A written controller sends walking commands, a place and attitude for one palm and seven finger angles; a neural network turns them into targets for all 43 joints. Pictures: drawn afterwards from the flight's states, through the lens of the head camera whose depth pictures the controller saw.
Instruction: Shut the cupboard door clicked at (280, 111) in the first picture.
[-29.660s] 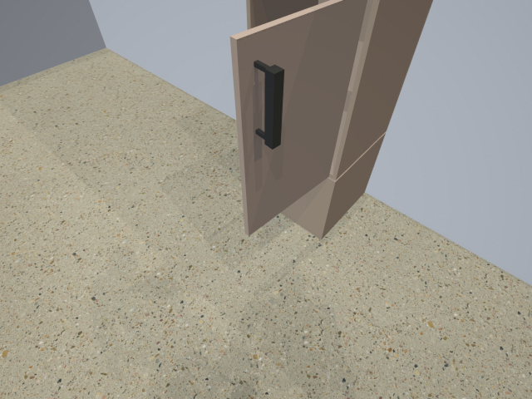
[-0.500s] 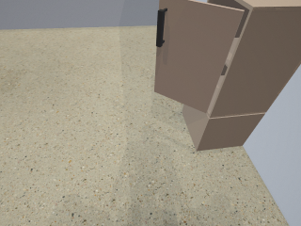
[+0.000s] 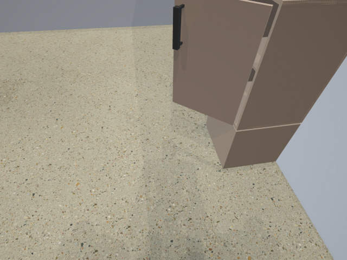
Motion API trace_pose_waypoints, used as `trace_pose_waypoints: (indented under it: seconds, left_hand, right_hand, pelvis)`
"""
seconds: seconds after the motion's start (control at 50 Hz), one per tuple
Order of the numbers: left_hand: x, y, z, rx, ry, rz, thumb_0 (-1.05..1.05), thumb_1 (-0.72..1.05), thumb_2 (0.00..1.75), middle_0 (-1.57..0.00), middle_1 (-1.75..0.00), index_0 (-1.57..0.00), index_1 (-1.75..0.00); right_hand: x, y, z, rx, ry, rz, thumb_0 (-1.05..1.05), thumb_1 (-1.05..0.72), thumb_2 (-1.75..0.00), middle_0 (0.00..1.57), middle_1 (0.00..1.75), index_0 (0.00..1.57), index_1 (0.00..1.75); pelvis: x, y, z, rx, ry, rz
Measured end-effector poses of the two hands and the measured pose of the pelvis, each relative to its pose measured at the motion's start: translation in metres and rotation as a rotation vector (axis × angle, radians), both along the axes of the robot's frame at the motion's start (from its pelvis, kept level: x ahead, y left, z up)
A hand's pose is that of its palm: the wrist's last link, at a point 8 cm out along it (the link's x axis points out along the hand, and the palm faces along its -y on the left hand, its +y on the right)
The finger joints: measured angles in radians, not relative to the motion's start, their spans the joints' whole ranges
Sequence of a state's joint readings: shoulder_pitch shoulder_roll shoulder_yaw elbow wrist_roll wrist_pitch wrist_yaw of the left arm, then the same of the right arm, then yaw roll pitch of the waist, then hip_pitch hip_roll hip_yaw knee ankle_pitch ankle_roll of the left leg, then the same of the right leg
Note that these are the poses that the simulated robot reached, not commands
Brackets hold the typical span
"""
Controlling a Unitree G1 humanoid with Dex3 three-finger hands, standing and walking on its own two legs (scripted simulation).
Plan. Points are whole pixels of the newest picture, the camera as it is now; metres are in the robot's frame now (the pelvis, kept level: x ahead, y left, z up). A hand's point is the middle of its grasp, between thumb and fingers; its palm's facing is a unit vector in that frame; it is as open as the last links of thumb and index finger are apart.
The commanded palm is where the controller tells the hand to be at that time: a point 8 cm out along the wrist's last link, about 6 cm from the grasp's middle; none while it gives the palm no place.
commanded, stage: look to check the result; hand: left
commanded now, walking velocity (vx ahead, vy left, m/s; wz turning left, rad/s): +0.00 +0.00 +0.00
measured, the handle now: (179, 27) +0.99 +0.02 +0.11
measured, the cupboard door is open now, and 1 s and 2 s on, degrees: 50 50 50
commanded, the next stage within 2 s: walk to a spot facing it in 0.36 s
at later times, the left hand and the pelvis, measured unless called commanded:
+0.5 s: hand out of the picture -0.02 +0.15 -0.18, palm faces +0.02 -0.99 -0.15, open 7.4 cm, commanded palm none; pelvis +0.00 -0.01 +0.00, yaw +0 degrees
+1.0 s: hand out of the picture +0.01 +0.21 -0.20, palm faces +0.28 -0.94 -0.21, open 7.4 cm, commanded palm none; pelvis -0.01 +0.00 -0.02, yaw +15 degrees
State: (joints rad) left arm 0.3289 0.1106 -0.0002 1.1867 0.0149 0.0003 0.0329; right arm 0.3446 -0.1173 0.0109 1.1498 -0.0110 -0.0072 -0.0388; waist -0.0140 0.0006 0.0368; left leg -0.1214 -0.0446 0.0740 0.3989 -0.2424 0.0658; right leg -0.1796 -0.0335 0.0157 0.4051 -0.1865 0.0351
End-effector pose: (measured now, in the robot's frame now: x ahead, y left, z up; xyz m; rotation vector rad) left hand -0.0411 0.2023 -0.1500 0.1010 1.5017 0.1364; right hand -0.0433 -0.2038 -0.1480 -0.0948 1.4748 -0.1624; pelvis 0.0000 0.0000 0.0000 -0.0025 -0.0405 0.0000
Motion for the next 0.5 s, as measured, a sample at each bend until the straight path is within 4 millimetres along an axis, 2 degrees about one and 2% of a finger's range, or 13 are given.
trace_pose_waypoints:
  seconds: [0.26,0.5]
  left_hand:
    - [0.009,-0.007,-0.001,-0.007,-0.025,-0.008,0.0,0.91,0.9,-0.19,-0.3,-0.2,-0.3]
    - [0.022,-0.004,0.0,0.004,-0.051,-0.019,0.0,0.91,0.9,-0.19,-0.3,-0.2,-0.3]
  right_hand:
    - [0.003,-0.004,0.0,-0.002,-0.012,-0.004,0.0,-0.91,-0.9,0.19,0.29,0.19,0.3]
    - [0.01,-0.008,0.001,-0.007,-0.026,-0.004,0.0,-0.91,-0.9,0.19,0.29,0.19,0.3]
  pelvis:
    - [-0.001,-0.004,0.0,0.0,0.004,-0.002]
    - [0.001,-0.006,0.0,-0.001,0.006,-0.005]
